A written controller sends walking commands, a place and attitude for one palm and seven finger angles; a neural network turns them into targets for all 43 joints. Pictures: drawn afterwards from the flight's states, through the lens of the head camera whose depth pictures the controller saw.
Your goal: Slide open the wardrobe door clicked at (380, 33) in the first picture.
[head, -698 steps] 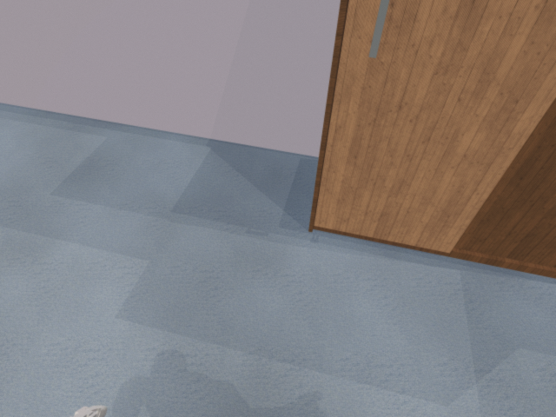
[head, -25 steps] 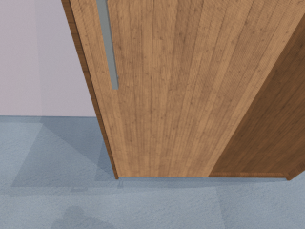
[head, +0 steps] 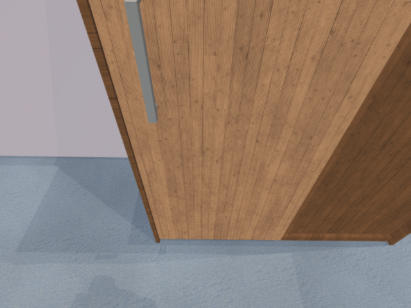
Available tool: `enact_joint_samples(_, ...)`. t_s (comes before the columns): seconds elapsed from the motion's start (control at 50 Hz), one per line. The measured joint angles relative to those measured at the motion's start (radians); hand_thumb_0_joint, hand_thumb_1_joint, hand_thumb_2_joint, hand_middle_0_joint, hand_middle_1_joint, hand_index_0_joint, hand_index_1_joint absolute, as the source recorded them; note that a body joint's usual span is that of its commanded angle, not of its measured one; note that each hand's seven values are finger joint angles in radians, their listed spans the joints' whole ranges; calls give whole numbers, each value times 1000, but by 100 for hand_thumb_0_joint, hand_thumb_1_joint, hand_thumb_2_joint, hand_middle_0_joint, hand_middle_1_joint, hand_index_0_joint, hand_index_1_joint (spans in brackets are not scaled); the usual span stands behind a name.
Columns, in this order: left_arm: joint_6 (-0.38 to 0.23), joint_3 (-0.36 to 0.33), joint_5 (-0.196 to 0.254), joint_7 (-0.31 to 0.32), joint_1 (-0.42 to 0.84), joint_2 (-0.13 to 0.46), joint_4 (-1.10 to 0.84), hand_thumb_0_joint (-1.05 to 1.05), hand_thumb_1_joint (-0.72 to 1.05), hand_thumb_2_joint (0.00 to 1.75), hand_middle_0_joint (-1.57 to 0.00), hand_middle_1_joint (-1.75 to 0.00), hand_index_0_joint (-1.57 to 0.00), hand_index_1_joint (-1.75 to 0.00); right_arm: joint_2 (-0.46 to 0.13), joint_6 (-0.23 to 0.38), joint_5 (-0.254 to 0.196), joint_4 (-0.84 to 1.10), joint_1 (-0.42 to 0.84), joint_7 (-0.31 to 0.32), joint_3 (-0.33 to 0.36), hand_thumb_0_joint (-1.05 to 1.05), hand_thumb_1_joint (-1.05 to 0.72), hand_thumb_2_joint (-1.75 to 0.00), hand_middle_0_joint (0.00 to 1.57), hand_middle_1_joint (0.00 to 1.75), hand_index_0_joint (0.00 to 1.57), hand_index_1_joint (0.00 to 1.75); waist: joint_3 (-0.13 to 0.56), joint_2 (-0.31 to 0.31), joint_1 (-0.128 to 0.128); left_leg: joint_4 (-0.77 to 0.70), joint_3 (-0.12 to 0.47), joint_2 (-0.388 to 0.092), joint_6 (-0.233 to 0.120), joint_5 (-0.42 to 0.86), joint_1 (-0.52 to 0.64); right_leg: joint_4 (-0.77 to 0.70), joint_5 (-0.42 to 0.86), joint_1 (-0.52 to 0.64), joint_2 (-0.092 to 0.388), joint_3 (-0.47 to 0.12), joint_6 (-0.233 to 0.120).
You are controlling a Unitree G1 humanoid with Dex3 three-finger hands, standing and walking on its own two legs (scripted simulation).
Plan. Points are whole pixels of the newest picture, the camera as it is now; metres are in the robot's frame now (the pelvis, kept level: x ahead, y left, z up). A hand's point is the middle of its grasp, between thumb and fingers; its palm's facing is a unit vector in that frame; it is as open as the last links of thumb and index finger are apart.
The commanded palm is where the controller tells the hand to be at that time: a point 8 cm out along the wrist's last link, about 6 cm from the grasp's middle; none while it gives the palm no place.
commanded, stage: look again from close up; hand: left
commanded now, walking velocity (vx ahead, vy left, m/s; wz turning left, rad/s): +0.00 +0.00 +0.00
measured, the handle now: (145, 66) +0.52 +0.16 +0.21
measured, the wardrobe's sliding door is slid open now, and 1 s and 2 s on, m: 0.00 0.00 0.00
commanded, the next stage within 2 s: raise the hand with hooked fingers in 0.62 s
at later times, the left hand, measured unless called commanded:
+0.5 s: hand out of the picture +0.06 +0.21 -0.17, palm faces +0.00 -0.96 -0.28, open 7.4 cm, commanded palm none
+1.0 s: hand (96, 269) +0.19 +0.21 +0.00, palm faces +0.08 -0.99 -0.08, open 7.9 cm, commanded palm +0.13 +0.27 -0.02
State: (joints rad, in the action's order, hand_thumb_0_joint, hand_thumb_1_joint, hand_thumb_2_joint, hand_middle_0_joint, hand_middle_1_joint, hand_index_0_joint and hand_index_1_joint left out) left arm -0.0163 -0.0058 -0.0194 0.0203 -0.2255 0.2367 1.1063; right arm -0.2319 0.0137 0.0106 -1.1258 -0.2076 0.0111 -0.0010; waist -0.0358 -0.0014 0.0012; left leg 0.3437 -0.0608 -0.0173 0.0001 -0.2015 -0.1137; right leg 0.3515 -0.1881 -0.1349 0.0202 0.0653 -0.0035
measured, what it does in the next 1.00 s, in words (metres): stands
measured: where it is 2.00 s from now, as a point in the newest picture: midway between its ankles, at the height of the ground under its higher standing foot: outside the picture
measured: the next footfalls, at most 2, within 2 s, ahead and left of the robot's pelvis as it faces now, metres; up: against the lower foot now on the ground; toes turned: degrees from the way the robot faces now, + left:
none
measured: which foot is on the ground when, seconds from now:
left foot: down 0.00-1.00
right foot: down 0.00-1.00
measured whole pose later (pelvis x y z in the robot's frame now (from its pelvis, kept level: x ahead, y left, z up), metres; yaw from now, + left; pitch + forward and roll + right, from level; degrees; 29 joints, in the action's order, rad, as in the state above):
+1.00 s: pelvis -0.02 -0.01 -0.05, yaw +0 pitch +7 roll +1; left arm -0.57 -0.27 0.30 -0.36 -0.31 0.24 0.25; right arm -0.24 0.29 0.00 -0.64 -0.19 -0.02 0.03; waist 0.07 -0.03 -0.01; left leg 0.82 -0.05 -0.03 0.01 -0.39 -0.55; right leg 0.84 -0.39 -0.58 0.03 0.07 -0.03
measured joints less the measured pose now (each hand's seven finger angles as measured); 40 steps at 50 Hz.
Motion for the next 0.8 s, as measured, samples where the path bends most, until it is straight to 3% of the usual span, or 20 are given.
enact_joint_samples(0.74,-8,-2,2,1,36,44,-8,0,90,90,-20,-30,-20,-30,-49,0,-1,15,43,-3,-3,1,-91,-89,20,30,20,30,7,3,-3,-5,11,-17,15,-12,7,-27,-6,20,-18,12,-11)
enact_joint_samples(0.76,29,-67,32,-10,-1,27,-139,1,90,90,-20,-30,-20,-30,-48,3,-2,59,32,10,10,1,-91,-89,20,30,20,30,-10,9,-8,21,7,-21,15,-24,0,-12,-10,16,-21,8,-10)
enact_joint_samples(0.8,0,-119,95,-7,-91,3,-465,1,89,89,-20,-31,-20,-30,-43,74,-10,161,-22,49,17,1,-91,-89,20,30,20,30,-26,12,-29,40,1,-14,12,-35,-1,33,-29,1,-12,1,-12)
